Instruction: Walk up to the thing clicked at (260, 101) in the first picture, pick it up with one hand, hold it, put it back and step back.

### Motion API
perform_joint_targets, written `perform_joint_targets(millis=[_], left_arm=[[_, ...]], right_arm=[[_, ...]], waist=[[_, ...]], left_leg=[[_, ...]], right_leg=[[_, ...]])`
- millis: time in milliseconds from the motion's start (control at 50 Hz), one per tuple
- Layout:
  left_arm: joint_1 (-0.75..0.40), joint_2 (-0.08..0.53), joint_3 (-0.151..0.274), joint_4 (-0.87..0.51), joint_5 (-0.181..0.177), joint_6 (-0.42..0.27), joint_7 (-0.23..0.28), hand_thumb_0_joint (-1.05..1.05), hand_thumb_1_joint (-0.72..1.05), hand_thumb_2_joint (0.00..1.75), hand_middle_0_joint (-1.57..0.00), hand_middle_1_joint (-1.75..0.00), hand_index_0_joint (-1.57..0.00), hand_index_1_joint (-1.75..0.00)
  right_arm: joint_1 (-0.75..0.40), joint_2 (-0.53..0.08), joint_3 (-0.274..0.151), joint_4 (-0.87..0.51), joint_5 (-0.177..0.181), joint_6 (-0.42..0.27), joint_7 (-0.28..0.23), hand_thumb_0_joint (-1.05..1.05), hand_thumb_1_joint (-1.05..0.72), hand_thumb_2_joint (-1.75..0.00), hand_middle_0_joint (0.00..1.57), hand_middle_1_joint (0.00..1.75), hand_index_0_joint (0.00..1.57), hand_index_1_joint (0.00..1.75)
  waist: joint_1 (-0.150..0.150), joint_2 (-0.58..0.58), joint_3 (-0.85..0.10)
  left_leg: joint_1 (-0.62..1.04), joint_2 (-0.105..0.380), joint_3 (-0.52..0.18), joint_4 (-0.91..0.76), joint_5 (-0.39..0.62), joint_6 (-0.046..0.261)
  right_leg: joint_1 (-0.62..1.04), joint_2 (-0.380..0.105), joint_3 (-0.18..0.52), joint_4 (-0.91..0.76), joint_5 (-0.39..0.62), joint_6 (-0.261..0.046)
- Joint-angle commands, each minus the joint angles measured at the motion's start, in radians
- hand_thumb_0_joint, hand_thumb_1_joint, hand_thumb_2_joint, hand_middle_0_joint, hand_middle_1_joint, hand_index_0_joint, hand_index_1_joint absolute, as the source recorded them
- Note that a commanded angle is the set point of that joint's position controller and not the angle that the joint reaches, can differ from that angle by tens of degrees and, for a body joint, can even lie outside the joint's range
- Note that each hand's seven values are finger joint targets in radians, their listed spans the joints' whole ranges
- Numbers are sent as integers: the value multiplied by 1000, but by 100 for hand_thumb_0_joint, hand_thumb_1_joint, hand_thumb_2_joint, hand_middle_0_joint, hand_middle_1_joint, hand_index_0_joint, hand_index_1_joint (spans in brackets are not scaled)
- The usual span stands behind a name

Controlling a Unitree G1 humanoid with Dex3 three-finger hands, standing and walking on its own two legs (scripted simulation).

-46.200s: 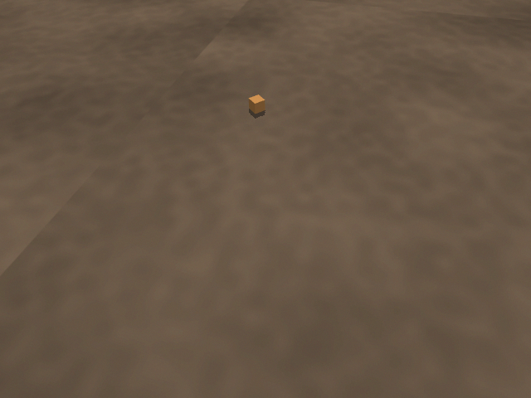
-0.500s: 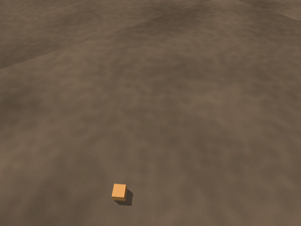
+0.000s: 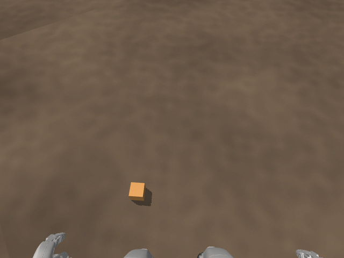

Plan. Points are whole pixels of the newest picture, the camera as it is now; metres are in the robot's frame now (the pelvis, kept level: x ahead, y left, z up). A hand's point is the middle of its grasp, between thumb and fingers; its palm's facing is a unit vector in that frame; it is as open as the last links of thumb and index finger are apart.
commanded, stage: step back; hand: left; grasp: from above
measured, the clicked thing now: (137, 191) +0.48 +0.18 -0.72
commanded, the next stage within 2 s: none
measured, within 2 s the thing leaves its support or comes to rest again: neither
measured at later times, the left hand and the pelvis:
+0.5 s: hand out of the picture +0.03 +0.27 -0.16, palm faces -0.13 -0.91 -0.40, open 7.4 cm; pelvis -0.09 +0.01 -0.01, yaw -6 degrees
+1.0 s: hand out of the picture -0.09 +0.30 -0.15, palm faces -0.04 -0.93 -0.36, open 7.4 cm; pelvis -0.22 +0.03 +0.00, yaw -3 degrees
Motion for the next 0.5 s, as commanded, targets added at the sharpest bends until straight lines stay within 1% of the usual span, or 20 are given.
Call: perform_joint_targets(millis=[0, 20, 40, 60, 80, 100, 120, 140, 180, 200, 220, 260, 300, 320, 340, 380, 420, 440, 460, 480], left_arm=[[-28, 165, 38, -135, -21, 9, 17, 0, 90, 90, -20, -30, -20, -30], [3, 139, 32, -134, -22, 18, 25, 0, 90, 90, -20, -30, -20, -30], [2, 167, 40, -132, -15, 21, 37, 0, 90, 90, -20, -30, -20, -30], [-31, 182, 44, -123, -12, 22, 43, 0, 90, 90, -20, -30, -20, -30], [-5, 188, 43, -121, -18, 21, 44, 0, 90, 90, -20, -30, -20, -30], [39, 184, 40, -106, -27, 20, 41, 0, 90, 90, -20, -30, -20, -30], [72, 187, 41, -107, -27, 19, 38, 0, 90, 90, -20, -30, -20, -30], [81, 195, 46, -112, -19, 15, 34, 0, 90, 90, -20, -30, -20, -30], [74, 181, 50, -134, -9, 7, 26, 0, 90, 90, -20, -30, -20, -30], [72, 178, 50, -147, -9, 5, 25, 0, 90, 90, -20, -30, -20, -30], [55, 179, 52, -155, -8, 5, 24, 0, 90, 90, -20, -30, -20, -30], [57, 178, 57, -165, -8, 5, 22, 0, 90, 90, -20, -30, -20, -30], [71, 175, 63, -169, -7, 1, 18, 0, 90, 90, -20, -30, -20, -30], [95, 171, 63, -169, -5, -1, 16, 0, 90, 90, -20, -30, -20, -30], [113, 166, 64, -166, -3, -3, 13, 0, 90, 90, -20, -30, -20, -30], [141, 165, 67, -155, 1, -10, 5, 0, 90, 90, -20, -30, -20, -30], [227, 150, 69, -125, 5, -19, 4, 0, 90, 90, -20, -30, -20, -30], [239, 178, 74, -127, 16, -25, 7, 0, 90, 90, -20, -30, -20, -30], [204, 266, 95, -149, 17, -29, 5, 0, 90, 90, -20, -30, -20, -30], [144, 339, 106, -181, 13, -26, 3, 0, 90, 90, -20, -30, -20, -30]], right_arm=[[101, -226, -71, -54, -45, -32, -16, 0, -90, -90, 20, 30, 20, 30], [64, -293, -81, -79, -53, -40, -17, 0, -90, -90, 20, 30, 20, 30], [76, -332, -88, -93, -37, -41, -20, 0, -90, -90, 20, 30, 20, 30], [55, -303, -84, -98, -34, -41, -26, 0, -90, -90, 20, 30, 20, 30], [9, -264, -72, -110, -34, -44, -36, 0, -90, -90, 20, 30, 20, 30], [-36, -227, -65, -124, -37, -45, -44, 0, -90, -90, 20, 30, 20, 30], [-30, -218, -62, -138, -34, -46, -50, 0, -90, -90, 20, 30, 20, 30], [-2, -202, -61, -140, -29, -47, -53, 0, -90, -90, 20, 30, 20, 30], [56, -183, -61, -140, -28, -48, -57, 0, -90, -90, 20, 30, 20, 30], [71, -189, -65, -142, -26, -47, -59, 0, -90, -90, 20, 30, 20, 30], [84, -189, -67, -144, -24, -46, -60, 0, -90, -90, 20, 30, 20, 30], [93, -204, -69, -156, -23, -46, -60, 0, -90, -90, 20, 30, 20, 30], [91, -211, -69, -168, -24, -45, -60, 0, -90, -90, 20, 30, 20, 30], [75, -217, -68, -179, -25, -45, -59, 0, -90, -90, 20, 30, 20, 30], [56, -216, -68, -186, -23, -43, -57, 0, -90, -90, 20, 30, 20, 30], [39, -224, -67, -195, -20, -38, -53, 0, -90, -90, 20, 30, 20, 30], [-5, -225, -60, -199, -9, -29, -49, 0, -90, -90, 20, 30, 20, 30], [-14, -197, -52, -201, -1, -28, -46, 0, -90, -90, 20, 30, 20, 30], [-27, -162, -44, -215, 7, -25, -41, 0, -90, -90, 20, 30, 20, 30], [-57, -154, -48, -208, 9, -18, -52, 0, -90, -90, 20, 30, 20, 30]], waist=[[-7, 157, -185], [13, 237, -173], [-27, 237, -210], [-32, 189, -207], [0, 159, -204], [31, 158, -207], [42, 185, -211], [29, 181, -229], [6, 151, -243], [-2, 152, -237], [-16, 144, -219], [-27, 148, -208], [-29, 144, -210], [-20, 147, -223], [-12, 155, -241], [-5, 152, -245], [43, 143, -255], [50, 86, -258], [39, -116, -200], [72, -276, -147]], left_leg=[[126, 189, -227, -408, 580, 27], [175, 307, -373, -411, 790, 93], [140, 383, -435, -400, 835, 175], [130, 376, -419, -399, 786, 181], [183, 321, -315, -351, 808, 160], [208, 265, -228, -318, 792, 147], [215, 260, -202, -299, 782, 149], [270, 261, -210, -282, 795, 165], [344, 254, -194, -269, 843, 157], [371, 265, -196, -267, 847, 164], [362, 275, -197, -269, 831, 181], [348, 310, -212, -266, 830, 224], [314, 325, -213, -261, 796, 236], [301, 324, -209, -260, 749, 232], [300, 318, -204, -248, 692, 215], [218, 286, -177, -232, 587, 184], [131, 263, -141, -173, 520, 135], [35, 229, -116, -134, 398, 85], [-123, 74, -40, -1, 174, 9], [-120, -61, 6, 258, -199, -25]], right_leg=[[-28, 37, 57, 226, 106, -83], [-173, 182, 115, 360, -366, -58], [-152, 195, 216, 481, -449, -56], [-151, 192, 262, 557, -416, -63], [-202, 187, 269, 604, -355, -61], [-232, 186, 260, 632, -283, -57], [-229, 179, 239, 637, -253, -50], [-226, 169, 218, 631, -246, -36], [-232, 173, 198, 578, -247, -14], [-242, 169, 189, 535, -256, -8], [-234, 166, 185, 501, -265, -5], [-206, 154, 171, 451, -286, -3], [-164, 137, 150, 381, -278, -7], [-133, 127, 133, 331, -269, -10], [-108, 108, 114, 245, -242, -19], [-13, 109, 77, 111, -193, -35], [122, 109, 42, -113, 11, -60], [181, 48, 137, -147, 113, -83], [156, -108, 387, -192, 182, -180], [-1, -304, 588, -268, 273, -355]])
